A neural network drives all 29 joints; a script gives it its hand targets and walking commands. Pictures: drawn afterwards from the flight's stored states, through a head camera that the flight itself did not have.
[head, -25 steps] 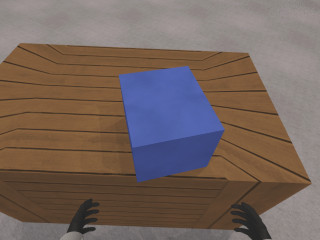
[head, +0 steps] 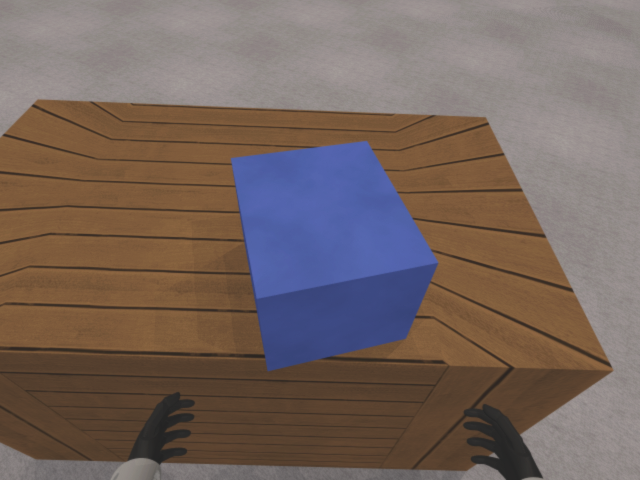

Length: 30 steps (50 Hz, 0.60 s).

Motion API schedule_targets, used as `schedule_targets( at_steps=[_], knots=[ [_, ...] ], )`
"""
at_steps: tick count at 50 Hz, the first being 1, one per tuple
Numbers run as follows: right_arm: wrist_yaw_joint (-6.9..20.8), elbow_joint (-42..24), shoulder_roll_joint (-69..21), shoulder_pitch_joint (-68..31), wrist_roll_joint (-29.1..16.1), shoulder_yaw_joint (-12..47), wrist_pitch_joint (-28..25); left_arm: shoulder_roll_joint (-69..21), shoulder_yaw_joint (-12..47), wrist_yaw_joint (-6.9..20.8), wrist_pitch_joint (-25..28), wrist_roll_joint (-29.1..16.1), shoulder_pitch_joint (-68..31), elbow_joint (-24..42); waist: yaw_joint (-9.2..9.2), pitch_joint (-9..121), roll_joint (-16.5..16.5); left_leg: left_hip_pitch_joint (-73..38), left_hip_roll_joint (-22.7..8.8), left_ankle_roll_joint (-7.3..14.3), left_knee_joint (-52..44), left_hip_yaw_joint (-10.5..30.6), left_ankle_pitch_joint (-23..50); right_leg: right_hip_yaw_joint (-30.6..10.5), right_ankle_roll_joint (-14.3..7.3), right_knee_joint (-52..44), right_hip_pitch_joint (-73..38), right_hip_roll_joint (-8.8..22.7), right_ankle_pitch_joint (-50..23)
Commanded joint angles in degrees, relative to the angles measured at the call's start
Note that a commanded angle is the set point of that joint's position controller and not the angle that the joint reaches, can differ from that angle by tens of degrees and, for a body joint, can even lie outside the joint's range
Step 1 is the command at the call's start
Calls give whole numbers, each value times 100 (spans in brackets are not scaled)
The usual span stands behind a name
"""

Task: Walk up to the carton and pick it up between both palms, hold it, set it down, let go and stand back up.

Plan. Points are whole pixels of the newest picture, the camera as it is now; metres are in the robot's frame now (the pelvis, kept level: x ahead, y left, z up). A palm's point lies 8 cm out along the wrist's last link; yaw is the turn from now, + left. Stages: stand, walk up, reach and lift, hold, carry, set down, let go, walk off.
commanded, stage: stand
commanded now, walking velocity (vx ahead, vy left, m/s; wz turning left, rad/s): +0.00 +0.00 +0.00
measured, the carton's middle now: (319, 250) +0.43 +0.02 +0.01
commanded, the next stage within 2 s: none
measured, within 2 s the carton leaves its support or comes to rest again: neither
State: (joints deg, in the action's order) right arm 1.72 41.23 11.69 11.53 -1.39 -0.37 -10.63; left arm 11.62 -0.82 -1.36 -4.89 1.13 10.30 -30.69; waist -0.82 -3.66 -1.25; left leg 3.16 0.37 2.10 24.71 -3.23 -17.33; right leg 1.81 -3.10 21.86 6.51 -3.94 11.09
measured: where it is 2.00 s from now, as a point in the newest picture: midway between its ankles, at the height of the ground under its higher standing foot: outside the picture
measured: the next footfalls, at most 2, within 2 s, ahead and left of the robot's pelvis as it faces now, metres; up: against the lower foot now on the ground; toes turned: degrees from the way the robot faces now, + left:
none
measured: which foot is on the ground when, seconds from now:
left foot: down 0.00-1.00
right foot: down 0.00-1.00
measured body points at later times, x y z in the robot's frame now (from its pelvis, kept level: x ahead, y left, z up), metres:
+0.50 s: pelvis -0.04 +0.00 +0.00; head -0.05 +0.01 +0.45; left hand +0.03 +0.26 -0.13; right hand +0.03 -0.25 -0.12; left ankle -0.04 +0.09 -0.74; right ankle +0.01 -0.09 -0.74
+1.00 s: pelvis -0.05 +0.02 +0.00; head -0.06 +0.03 +0.45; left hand -0.03 +0.28 -0.15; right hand +0.00 -0.24 -0.13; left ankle -0.04 +0.09 -0.74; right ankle +0.01 -0.09 -0.74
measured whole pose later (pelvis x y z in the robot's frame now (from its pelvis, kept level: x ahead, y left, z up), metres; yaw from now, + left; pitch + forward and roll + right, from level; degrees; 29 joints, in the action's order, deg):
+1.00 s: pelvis -0.05 +0.02 +0.00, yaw +2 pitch -3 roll +0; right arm -1.4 44.3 13.8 24.2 -0.2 -0.4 -1.8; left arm 14.5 0.5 -0.9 0.9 0.8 18.8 -54.3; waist -0.6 -0.3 -0.8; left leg 10.5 3.8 4.4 26.5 -2.4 -13.6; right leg 2.8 -0.9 25.4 13.9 -0.2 8.9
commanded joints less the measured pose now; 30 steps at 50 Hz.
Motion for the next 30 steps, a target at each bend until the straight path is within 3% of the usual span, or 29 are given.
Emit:
schedule_targets(
  at_steps=[1, 3, 5, 8, 10, 12, 15, 17, 20, 22, 23, 28, 29, 30],
  knots=[
    [-283, -658, 989, 170, 55, -318, 586, 714, -290, -13, 488, -28, 274, -149, 52, 587, 261, 512, -749, 25, -138, 837, 1893, -849, 118, 59, -142, 1031, -1716],
    [-308, -664, 961, 277, 71, -287, 681, 686, -288, -2, 628, -22, 168, -267, 88, 829, 190, 435, -780, 26, 15, 825, 2004, -894, 116, 52, -173, 1113, -2120],
    [-311, -647, 935, 481, 70, -256, 738, 688, -285, 36, 650, -38, 149, -434, 166, 571, -47, 572, -759, 22, -155, 879, 1358, -899, 95, -51, 59, 1099, -1580],
    [-280, -672, 959, 507, 95, -287, 751, 638, -243, 71, 674, -32, 142, -602, 165, -6, 139, 892, -732, -4, -345, 942, 934, -900, 109, -198, 359, 1065, -1005],
    [-281, -602, 992, 637, 110, -288, 752, 736, -233, 72, 695, -22, 115, -756, 175, 131, 80, 954, -751, -7, -356, 975, 1058, -821, 67, -233, 153, 1051, -879],
    [-276, -628, 1023, 589, 116, -277, 746, 724, -220, 88, 715, -21, 200, -901, 130, 224, 308, 882, -684, 0, -352, 973, 857, -914, 84, -278, 258, 1090, -711],
    [-263, -524, 1024, 880, 113, -243, 753, 793, -184, 75, 695, -36, 299, -1061, 150, -54, 147, 1160, -710, 11, -541, 1060, 303, -887, 132, -352, 309, 1089, -95],
    [-266, -475, 1089, 932, 129, -243, 746, 811, -165, 79, 713, -23, 384, -1197, 100, -36, 275, 1156, -691, 11, -545, 1037, 329, -902, 118, -378, 318, 1096, -82],
    [-271, -399, 1067, 1075, 147, -218, 751, 869, -126, 72, 715, -43, 438, -1290, 109, 101, 186, 1143, -658, 26, -566, 1127, 172, -932, 108, -379, 254, 1087, 108],
    [-270, -349, 1077, 1131, 147, -200, 760, 890, -138, 69, 684, -24, 443, -1362, 85, -119, -42, 1375, -645, 19, -667, 1151, -280, -924, 150, -420, 430, 1062, 573],
    [-271, -268, 1110, 1136, 142, -184, 762, 839, -89, 65, 683, -27, 459, -1399, 64, -243, 45, 1469, -656, 20, -679, 1157, -249, -946, 155, -403, 366, 1063, 455],
    [-282, -106, 1146, 1411, 168, -196, 765, 893, -52, 70, 685, -71, 601, -1610, 104, -36, -147, 1336, -614, -22, -646, 1133, -375, -911, 130, -407, 468, 1068, 787],
    [-287, -69, 1110, 1409, 157, -185, 776, 884, -47, 67, 678, -54, 576, -1643, 98, -225, 36, 1486, -621, -42, -706, 1185, -528, -939, 136, -406, 556, 1072, 945],
    [-283, 25, 1097, 1470, 160, -178, 797, 910, -53, 52, 661, -63, 642, -1658, 82, -365, 5, 1663, -603, -26, -706, 1155, -713, -991, 153, -467, 608, 1080, 1095]
  ],
)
